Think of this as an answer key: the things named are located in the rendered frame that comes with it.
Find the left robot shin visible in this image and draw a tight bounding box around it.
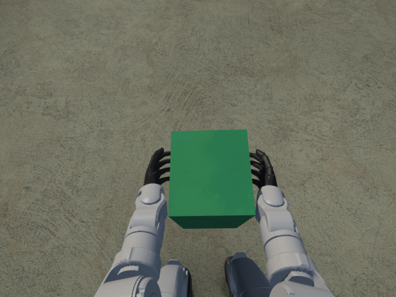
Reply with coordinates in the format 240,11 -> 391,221
167,259 -> 183,268

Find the robot left hand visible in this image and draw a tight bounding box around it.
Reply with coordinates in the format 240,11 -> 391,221
144,148 -> 171,185

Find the right robot thigh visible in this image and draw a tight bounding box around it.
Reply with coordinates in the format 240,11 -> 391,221
226,257 -> 273,297

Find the right robot upper arm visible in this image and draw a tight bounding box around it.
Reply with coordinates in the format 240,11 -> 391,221
269,281 -> 335,297

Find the robot right hand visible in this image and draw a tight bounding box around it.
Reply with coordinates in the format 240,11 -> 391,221
249,149 -> 278,189

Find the right robot forearm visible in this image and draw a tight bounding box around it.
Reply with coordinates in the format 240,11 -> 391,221
255,186 -> 332,293

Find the left robot forearm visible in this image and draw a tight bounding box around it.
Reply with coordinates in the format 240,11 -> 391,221
94,183 -> 168,297

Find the carton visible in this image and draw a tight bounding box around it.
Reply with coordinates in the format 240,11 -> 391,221
168,129 -> 256,229

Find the left robot upper arm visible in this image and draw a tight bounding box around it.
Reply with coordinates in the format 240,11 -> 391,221
95,275 -> 161,297

